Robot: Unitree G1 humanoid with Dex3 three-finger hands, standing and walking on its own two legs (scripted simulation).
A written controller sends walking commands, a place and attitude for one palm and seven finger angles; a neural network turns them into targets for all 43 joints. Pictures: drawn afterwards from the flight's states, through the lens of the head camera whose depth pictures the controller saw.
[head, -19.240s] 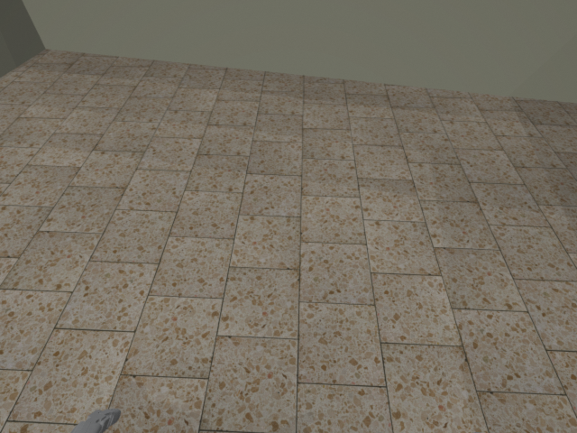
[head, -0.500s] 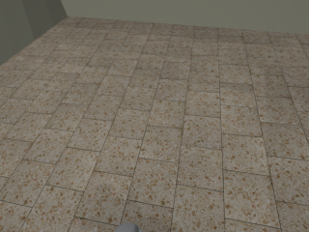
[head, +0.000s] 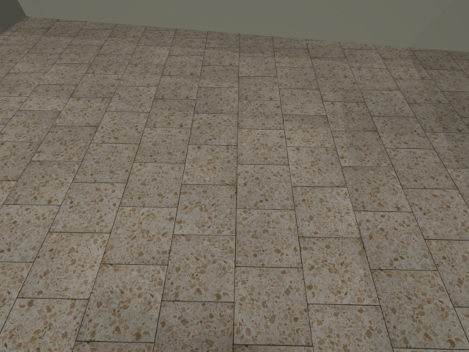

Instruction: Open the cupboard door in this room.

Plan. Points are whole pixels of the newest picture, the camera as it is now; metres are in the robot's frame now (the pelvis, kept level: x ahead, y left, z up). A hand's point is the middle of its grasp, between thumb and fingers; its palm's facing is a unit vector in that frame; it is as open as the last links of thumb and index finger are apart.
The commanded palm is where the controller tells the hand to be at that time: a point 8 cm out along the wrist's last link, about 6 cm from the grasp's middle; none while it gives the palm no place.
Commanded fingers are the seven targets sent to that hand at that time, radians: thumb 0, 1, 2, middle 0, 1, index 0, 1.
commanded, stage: turn or walk to find it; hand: left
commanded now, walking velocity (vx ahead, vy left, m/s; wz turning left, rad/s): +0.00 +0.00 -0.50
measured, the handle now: out of the picture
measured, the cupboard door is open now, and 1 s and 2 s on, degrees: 0 0 0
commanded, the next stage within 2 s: none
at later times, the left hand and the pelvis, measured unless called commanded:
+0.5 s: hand out of the picture +0.10 +0.20 -0.17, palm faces -0.19 -0.96 -0.21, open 7.4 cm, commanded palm none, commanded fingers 0.00 0.90 0.90 -0.20 -0.30 -0.20 -0.30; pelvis -0.02 +0.02 +0.00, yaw -14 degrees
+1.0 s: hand (169, 334) +0.17 +0.15 -0.16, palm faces -0.52 -0.83 -0.20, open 7.4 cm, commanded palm none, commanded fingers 0.00 0.90 0.90 -0.20 -0.30 -0.20 -0.30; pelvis -0.02 +0.04 +0.00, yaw -31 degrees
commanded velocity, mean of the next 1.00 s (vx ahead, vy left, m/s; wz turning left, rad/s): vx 0.00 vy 0.00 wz -0.50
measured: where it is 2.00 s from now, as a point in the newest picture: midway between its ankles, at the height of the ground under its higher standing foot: outside the picture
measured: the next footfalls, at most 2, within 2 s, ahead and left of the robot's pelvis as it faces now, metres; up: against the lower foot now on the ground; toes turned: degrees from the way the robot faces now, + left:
right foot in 0.04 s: +0.05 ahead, -0.12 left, +0.00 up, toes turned -8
left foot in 0.52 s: +0.03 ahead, +0.13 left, +0.00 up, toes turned -12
